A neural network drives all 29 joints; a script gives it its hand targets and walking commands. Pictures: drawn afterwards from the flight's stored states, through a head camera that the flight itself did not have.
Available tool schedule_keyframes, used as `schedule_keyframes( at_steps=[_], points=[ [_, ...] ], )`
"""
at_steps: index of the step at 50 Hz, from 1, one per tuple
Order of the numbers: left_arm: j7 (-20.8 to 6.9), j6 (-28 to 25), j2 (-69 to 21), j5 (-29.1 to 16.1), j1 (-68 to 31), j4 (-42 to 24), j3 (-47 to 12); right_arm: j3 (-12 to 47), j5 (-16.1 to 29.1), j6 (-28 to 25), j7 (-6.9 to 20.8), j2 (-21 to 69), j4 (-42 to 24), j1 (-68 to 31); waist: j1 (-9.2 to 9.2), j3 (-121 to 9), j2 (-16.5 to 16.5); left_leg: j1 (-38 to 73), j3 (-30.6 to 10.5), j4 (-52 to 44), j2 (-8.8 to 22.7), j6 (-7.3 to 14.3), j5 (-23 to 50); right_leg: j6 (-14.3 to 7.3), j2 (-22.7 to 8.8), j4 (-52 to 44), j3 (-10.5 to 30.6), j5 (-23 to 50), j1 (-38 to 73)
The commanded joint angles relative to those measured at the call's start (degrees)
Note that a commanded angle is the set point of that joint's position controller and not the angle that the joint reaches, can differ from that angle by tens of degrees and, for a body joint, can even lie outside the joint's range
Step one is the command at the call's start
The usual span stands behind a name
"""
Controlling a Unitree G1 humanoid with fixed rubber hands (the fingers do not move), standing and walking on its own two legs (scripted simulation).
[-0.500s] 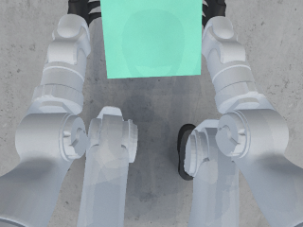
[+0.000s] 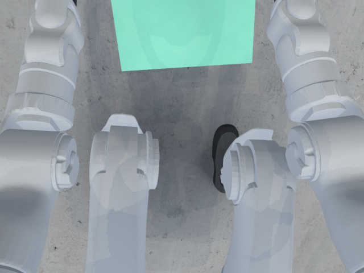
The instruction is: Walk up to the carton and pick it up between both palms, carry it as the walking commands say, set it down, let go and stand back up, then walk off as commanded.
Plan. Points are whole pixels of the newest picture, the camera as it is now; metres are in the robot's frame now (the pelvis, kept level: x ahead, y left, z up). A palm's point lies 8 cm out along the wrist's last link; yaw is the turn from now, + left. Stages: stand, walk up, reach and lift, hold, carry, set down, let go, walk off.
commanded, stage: set down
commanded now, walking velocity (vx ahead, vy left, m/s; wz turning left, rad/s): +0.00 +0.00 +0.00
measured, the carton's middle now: out of the picture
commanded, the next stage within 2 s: let go in 1.38 s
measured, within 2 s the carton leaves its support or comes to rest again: neither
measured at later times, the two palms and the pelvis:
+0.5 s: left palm out of the picture +0.50 +0.24 -0.07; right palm out of the picture +0.52 -0.08 -0.08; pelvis -0.02 +0.00 +0.07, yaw +2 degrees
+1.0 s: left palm out of the picture +0.51 +0.24 +0.08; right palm out of the picture +0.53 -0.09 +0.08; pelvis -0.02 +0.00 +0.19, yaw +2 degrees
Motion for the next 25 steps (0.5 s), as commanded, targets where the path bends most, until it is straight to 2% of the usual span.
schedule_keyframes(
  at_steps=[1,2,3,4,5,6,7,8,9,10,11,12,13,14,15,16,17,18,19,20,21,22,23,24,25],
  points=[
    [-0.21,-1.54,8.71,-0.96,-20.92,-10.04,0.91,-0.22,0.62,-1.83,-0.05,2.40,-10.75,-10.98,5.73,-98.61,7.82,38.28,12.45,-14.62,1.51,1.83,31.39,-3.29,-0.94,-5.86,-13.40,24.66,40.53],
    [-0.20,-1.31,9.67,-0.64,-20.86,-10.75,2.12,-0.71,0.03,-1.38,-0.41,2.34,-12.03,-11.94,5.76,-100.22,6.62,38.32,12.62,-15.07,1.21,2.24,30.96,-3.10,-1.04,-6.54,-13.42,24.08,40.70],
    [-0.04,-0.49,9.41,-0.29,-19.82,-12.72,2.00,-0.44,0.49,-0.82,-0.71,1.86,-15.26,-11.83,6.75,-106.11,7.37,42.79,12.85,-15.14,1.07,2.24,32.62,-3.06,-0.73,-7.19,-13.04,25.38,44.34],
    [0.33,-0.13,10.49,0.39,-18.95,-14.36,2.85,-0.61,0.61,-0.60,-0.94,1.31,-16.32,-10.42,6.64,-109.26,7.88,44.09,13.29,-15.37,0.93,2.12,32.53,-2.90,-0.64,-7.21,-13.52,25.93,46.40],
    [0.39,0.68,8.25,-0.71,-18.74,-14.79,1.73,-1.21,0.48,-0.29,-1.32,0.42,-17.65,-9.87,5.23,-113.59,7.53,46.66,13.79,-16.32,0.23,2.08,33.33,-3.05,-0.32,-8.21,-14.42,26.44,48.29],
    [0.41,1.33,8.46,-0.01,-16.83,-14.89,2.33,-1.82,-0.39,0.67,-1.90,1.03,-15.48,-6.37,5.41,-114.14,8.97,49.36,13.80,-17.22,0.17,1.77,33.10,-3.25,-0.32,-9.15,-14.29,25.59,49.01],
    [0.32,2.22,8.58,0.52,-14.44,-11.60,3.25,-2.80,-1.57,1.12,-2.09,0.10,-16.41,-7.01,5.71,-111.48,8.15,48.30,13.39,-17.73,0.17,2.00,31.19,-3.21,-0.60,-9.71,-14.41,22.98,47.05],
    [0.34,2.87,8.14,0.59,-14.68,-13.72,3.38,-2.99,-1.54,1.71,-2.24,1.37,-19.56,-7.53,6.09,-114.86,7.45,50.07,13.57,-19.04,-0.40,2.47,31.77,-3.31,-0.26,-10.37,-14.79,24.22,49.60],
    [0.53,3.47,8.55,-0.04,-16.42,-16.61,2.86,-2.85,-1.57,2.21,-2.56,1.26,-21.40,-7.39,4.98,-116.73,8.08,51.95,13.50,-19.77,-0.13,2.35,31.03,-3.28,-0.16,-10.79,-15.30,23.39,50.42],
    [0.43,3.78,6.99,-0.18,-16.05,-14.15,3.30,-3.55,-2.71,2.74,-2.53,1.91,-18.01,-6.59,4.52,-109.01,7.70,45.97,13.77,-20.58,-0.30,2.36,27.44,-3.53,-0.51,-12.05,-15.12,19.82,45.80],
    [0.23,4.05,6.20,-1.06,-17.39,-16.90,3.16,-3.72,-2.71,3.13,-2.53,1.44,-20.54,-8.65,4.42,-111.61,6.79,46.94,14.10,-20.77,-1.15,2.43,28.28,-3.50,-0.54,-12.71,-14.47,20.77,48.47],
    [0.02,4.45,5.13,-1.43,-15.69,-15.51,2.37,-3.25,-3.11,3.27,-2.47,2.27,-21.99,-8.02,3.89,-111.03,6.09,46.76,13.71,-21.94,-1.13,2.86,27.43,-3.55,-0.42,-13.30,-14.67,20.75,48.85],
    [0.26,4.31,5.54,-1.22,-17.47,-18.64,2.72,-4.15,-3.84,3.49,-2.49,2.67,-23.31,-8.14,3.53,-109.49,6.51,46.13,13.54,-22.51,-1.35,2.91,27.70,-3.79,-0.35,-13.31,-14.72,21.15,47.64],
    [0.49,4.47,6.51,-0.78,-17.52,-17.19,3.45,-4.57,-4.48,3.69,-2.61,0.91,-24.61,-10.28,4.45,-109.59,6.34,47.09,13.69,-22.18,-1.23,2.78,28.02,-3.70,-0.72,-13.92,-13.91,20.60,47.80],
    [0.70,4.65,6.05,-0.53,-18.39,-19.37,4.40,-5.24,-5.41,3.43,-2.80,-0.01,-27.50,-11.06,3.47,-111.31,5.03,46.08,13.85,-22.46,-1.45,2.69,27.92,-3.98,-0.47,-14.96,-13.79,21.96,50.76],
    [0.79,4.93,7.28,-0.15,-18.88,-17.90,5.26,-5.79,-6.25,3.71,-3.25,-0.38,-28.34,-11.82,3.73,-111.25,4.59,45.66,14.13,-23.09,-1.53,2.82,27.49,-3.68,-0.44,-15.62,-13.78,21.56,51.52],
    [0.90,5.04,7.33,-0.71,-18.83,-18.35,4.86,-6.67,-6.63,4.05,-3.56,-0.65,-28.04,-11.44,2.47,-112.02,4.50,45.13,14.43,-23.67,-1.75,2.59,26.81,-3.83,-0.41,-16.41,-13.65,21.69,52.92],
    [0.79,5.52,7.24,-0.54,-19.89,-19.11,5.08,-6.89,-7.61,4.13,-3.95,-0.49,-30.07,-12.01,2.17,-112.97,3.80,45.10,14.28,-24.32,-1.71,2.71,26.41,-3.93,-0.52,-16.96,-13.89,21.67,54.38],
    [0.99,5.88,7.47,0.19,-17.85,-16.61,5.45,-8.57,-8.74,4.68,-4.22,-0.96,-28.56,-10.40,1.84,-111.40,4.69,45.45,14.06,-25.46,-1.61,2.71,25.19,-3.89,-0.42,-17.53,-13.92,20.17,53.77],
    [1.14,6.25,7.91,-0.11,-19.27,-21.39,4.79,-9.55,-9.08,4.86,-4.50,-1.99,-30.70,-10.88,0.28,-116.07,5.16,49.31,14.03,-26.14,-1.87,2.52,26.47,-3.81,-0.09,-18.10,-14.59,21.27,55.65],
    [1.29,6.57,8.39,0.39,-18.50,-19.53,5.33,-9.79,-9.99,5.48,-4.72,-1.60,-29.29,-9.70,0.67,-115.08,5.78,50.52,13.86,-26.84,-1.67,2.31,25.39,-4.03,-0.21,-18.67,-14.96,19.68,55.35],
    [1.25,7.21,6.95,0.14,-18.11,-17.88,4.56,-9.52,-8.90,5.99,-4.90,-0.90,-29.26,-9.03,0.65,-114.01,7.46,49.41,14.27,-27.73,-1.30,2.23,23.44,-4.40,-0.34,-20.10,-14.60,17.86,55.12],
    [1.40,7.60,7.70,-0.28,-18.60,-20.95,4.03,-9.13,-8.48,6.63,-5.07,-1.21,-32.67,-11.41,0.92,-116.73,7.53,51.95,14.06,-28.76,-1.61,2.50,23.89,-4.33,-0.07,-20.66,-14.69,18.20,56.46],
    [1.41,8.34,6.50,-0.51,-19.49,-19.33,3.63,-8.57,-7.98,7.15,-4.96,-1.25,-31.09,-11.35,1.25,-117.12,8.09,52.82,14.72,-29.36,-1.59,2.19,24.70,-4.59,-0.08,-21.90,-14.52,18.14,57.17],
    [1.48,8.69,6.58,-0.51,-19.21,-20.04,3.83,-8.74,-9.20,7.60,-4.95,-0.70,-31.11,-10.35,0.35,-116.27,6.85,52.82,14.27,-30.53,-1.69,2.37,23.06,-4.55,-0.01,-22.59,-15.22,17.31,57.93]
  ],
)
